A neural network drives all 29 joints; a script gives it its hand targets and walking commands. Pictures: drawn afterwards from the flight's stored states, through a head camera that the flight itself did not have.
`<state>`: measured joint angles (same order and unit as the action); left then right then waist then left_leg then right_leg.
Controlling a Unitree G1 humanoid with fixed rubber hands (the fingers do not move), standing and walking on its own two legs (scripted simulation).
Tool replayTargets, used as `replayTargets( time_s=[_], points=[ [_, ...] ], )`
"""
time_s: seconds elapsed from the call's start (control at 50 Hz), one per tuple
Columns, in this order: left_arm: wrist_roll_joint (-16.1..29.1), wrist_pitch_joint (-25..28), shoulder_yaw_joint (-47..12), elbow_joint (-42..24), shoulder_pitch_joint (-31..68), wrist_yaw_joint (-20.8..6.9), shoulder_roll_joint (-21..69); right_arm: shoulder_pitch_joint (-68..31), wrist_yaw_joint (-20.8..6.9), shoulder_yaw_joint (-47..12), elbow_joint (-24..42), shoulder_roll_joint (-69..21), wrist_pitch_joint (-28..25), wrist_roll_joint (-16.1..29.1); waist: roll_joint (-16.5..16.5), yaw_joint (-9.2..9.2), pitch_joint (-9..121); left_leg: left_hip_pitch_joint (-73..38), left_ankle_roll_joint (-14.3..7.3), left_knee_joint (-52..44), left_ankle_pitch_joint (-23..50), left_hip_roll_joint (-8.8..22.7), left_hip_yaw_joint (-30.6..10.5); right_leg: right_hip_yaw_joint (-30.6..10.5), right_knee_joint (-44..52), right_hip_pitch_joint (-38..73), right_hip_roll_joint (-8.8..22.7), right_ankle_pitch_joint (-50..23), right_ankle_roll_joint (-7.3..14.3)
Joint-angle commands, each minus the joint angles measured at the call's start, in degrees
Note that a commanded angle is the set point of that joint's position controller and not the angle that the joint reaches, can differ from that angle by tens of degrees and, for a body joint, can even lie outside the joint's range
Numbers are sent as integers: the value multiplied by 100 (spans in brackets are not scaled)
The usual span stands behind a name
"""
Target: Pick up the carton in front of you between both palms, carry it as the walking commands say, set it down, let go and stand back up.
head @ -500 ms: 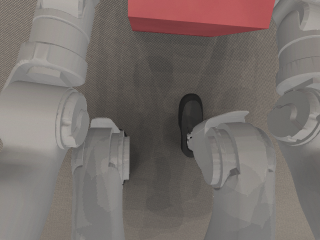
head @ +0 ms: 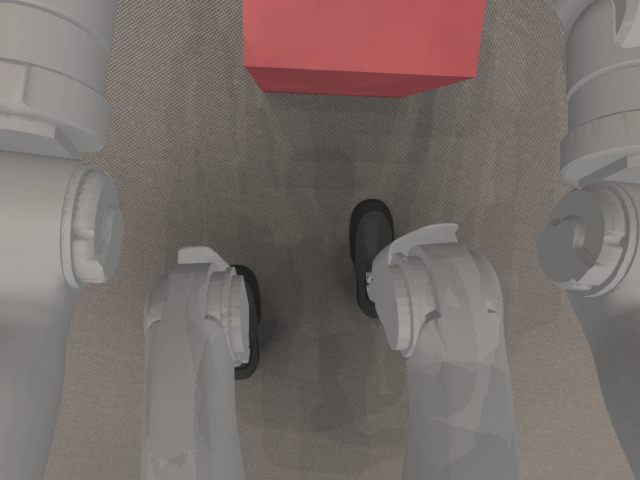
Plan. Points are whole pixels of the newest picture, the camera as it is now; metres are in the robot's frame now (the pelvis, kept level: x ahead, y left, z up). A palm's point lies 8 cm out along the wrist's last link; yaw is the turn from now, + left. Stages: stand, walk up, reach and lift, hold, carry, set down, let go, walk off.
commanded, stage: set down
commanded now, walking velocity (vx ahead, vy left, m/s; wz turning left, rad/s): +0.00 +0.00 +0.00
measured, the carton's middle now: out of the picture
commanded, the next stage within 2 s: let go in 0.76 s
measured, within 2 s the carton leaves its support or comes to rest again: neither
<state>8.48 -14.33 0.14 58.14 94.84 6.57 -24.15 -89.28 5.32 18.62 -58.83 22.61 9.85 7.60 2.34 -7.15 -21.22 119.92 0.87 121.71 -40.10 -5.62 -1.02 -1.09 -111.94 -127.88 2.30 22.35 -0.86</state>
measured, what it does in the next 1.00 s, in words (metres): rises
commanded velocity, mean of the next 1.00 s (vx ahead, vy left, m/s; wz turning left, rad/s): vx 0.00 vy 0.00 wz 0.00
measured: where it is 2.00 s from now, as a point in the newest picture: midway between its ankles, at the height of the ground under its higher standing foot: (306, 309)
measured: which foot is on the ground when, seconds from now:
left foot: down 0.00-1.00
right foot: down 0.00-1.00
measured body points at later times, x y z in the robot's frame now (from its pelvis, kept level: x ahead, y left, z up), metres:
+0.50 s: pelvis +0.02 -0.01 +0.12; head +0.38 -0.03 +0.40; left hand +0.64 +0.09 +0.02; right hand +0.56 -0.29 +0.02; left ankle +0.08 +0.11 -0.38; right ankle +0.16 -0.13 -0.38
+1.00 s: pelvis +0.05 -0.02 +0.25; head +0.36 -0.05 +0.58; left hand +0.59 +0.11 +0.14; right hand +0.52 -0.29 +0.13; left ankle +0.07 +0.11 -0.38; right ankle +0.16 -0.13 -0.38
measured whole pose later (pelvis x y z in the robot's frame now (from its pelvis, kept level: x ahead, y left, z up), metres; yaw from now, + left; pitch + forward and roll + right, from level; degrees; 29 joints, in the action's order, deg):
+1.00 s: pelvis +0.05 -0.02 +0.25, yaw +1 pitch +45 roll +3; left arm -7.1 -13.7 15.9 45.8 64.2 4.4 -12.0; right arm -56.8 -4.3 23.2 -40.7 13.7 12.3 -7.6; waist 2.0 -5.6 1.0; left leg 82.5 1.6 59.7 -21.8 -3.7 -2.7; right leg -0.4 -54.3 -88.9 1.8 10.1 0.6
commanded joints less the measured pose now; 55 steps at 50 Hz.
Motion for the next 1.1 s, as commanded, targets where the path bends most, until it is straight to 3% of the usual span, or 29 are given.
replayTargets(
  time_s=[0.0, 0.12, 0.28, 0.36, 0.52, 0.76, 0.84, 0.96, 1.08],
  points=[
    [-240, 15, 425, -173, 1458, -75, -456, -1220, -23, 165, 509, 670, 30, -239, 138, -373, 7212, -1188, 9, -1997, 787, -15, 365, 523, 550, 5520, -288, -1516, 49],
    [-602, 163, 847, -41, 1189, -187, -409, -962, -122, 299, 676, 345, 3, -493, -13, -231, 7211, -1014, 3, -2471, 965, -55, 385, 457, 1053, 5590, -327, -1730, -38],
    [-498, 11, 692, -880, 1182, -184, -439, -615, -94, 379, 1455, 569, 205, -434, 314, -448, 8813, -2069, 95, -3108, 1688, -116, 443, 526, 1754, 6762, -421, -2669, -4],
    [-482, -127, 685, -1194, 1025, -207, -416, -370, -140, 371, 1783, 558, 370, -362, 450, -433, 9219, -2479, 122, -3517, 2056, -140, 444, 516, 2159, 7176, -467, -3086, 16],
    [-683, -149, 932, -1101, 509, -370, -360, 166, -274, 453, 1837, 281, 460, -466, 380, -311, 8775, -2657, 127, -4481, 2218, -120, 395, 413, 3066, 7600, -455, -3265, -4],
    [-1053, 17, 1267, -767, 63, -616, -96, 623, -477, 764, 1813, 0, 316, -984, 342, -294, 8200, -3613, 167, -5958, 2457, -57, 272, 392, 4522, 8243, -421, -3222, -2],
    [-1352, 70, 1498, -988, -611, -519, 183, 1220, -668, 753, 1967, -54, 252, -1268, 301, -213, 8497, -4289, 213, -6409, 2986, -67, 258, 402, 4907, 8842, -452, -3549, 27],
    [-1634, 176, 1631, -2063, -2372, -109, 925, 2717, -1045, 453, 2581, -56, 112, -1613, 119, -116, 8647, -5274, 323, -7069, 3839, -44, 210, 334, 5454, 9958, -448, -4198, 135],
    [-1603, 440, 1493, -3052, -3909, -36, 1194, 4230, -1223, -30, 3004, -151, -122, -1475, -164, -67, 7681, -5383, 271, -7748, 3223, -39, 227, 58, 6123, 11038, -347, -4152, 145]
  ],
)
